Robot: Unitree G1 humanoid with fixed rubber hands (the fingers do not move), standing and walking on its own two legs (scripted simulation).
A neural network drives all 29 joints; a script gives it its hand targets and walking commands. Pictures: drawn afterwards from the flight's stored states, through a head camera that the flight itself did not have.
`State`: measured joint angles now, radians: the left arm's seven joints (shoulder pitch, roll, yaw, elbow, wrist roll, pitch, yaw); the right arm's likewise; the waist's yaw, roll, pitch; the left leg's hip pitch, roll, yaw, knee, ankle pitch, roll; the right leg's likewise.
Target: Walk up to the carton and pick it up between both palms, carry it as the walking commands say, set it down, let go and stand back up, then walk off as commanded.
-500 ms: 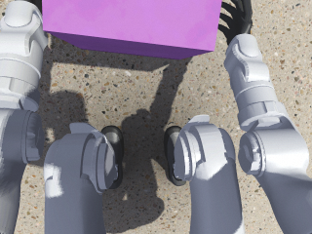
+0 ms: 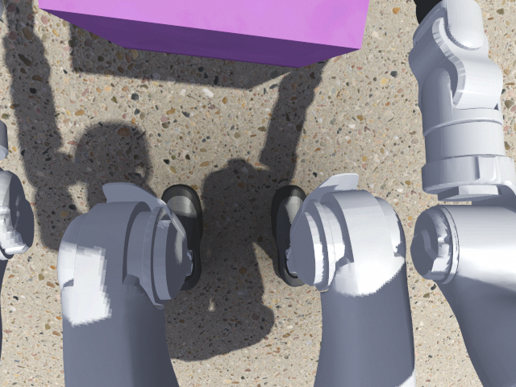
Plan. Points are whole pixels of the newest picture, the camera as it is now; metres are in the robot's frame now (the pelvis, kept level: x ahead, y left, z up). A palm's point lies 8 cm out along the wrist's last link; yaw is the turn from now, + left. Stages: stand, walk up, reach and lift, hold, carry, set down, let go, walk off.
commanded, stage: set down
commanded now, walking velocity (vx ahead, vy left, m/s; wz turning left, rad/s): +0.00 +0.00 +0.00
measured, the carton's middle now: out of the picture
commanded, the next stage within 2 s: let go in 1.22 s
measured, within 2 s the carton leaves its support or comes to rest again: neither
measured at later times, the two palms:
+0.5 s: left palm out of the picture +0.56 +0.26 +0.01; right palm out of the picture +0.51 -0.20 +0.00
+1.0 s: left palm out of the picture +0.56 +0.27 +0.15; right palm out of the picture +0.52 -0.20 +0.15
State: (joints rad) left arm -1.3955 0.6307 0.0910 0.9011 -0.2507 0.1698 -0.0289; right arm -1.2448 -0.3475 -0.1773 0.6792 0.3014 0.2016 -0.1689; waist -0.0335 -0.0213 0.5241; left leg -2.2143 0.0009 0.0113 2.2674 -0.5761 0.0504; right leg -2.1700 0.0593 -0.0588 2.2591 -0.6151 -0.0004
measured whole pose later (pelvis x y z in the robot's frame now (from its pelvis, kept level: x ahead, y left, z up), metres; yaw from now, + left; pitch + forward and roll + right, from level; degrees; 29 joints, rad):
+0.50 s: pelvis -0.02 +0.01 +0.12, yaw +1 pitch +31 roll -3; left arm -1.44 0.66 0.16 0.74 -0.21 0.37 -0.08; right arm -1.24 -0.37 -0.24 0.45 0.27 0.41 -0.14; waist -0.05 0.00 0.52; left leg -1.90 -0.03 0.00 1.84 -0.47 0.05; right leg -1.86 0.06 -0.02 1.82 -0.51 0.02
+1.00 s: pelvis -0.01 +0.02 +0.26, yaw +1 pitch +28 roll -3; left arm -1.36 0.65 0.17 0.69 -0.18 0.40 -0.10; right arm -1.17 -0.37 -0.26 0.44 0.23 0.43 -0.09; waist -0.06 0.01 0.52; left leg -1.46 -0.04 -0.02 1.34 -0.36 0.05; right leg -1.42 0.05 0.00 1.30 -0.38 0.03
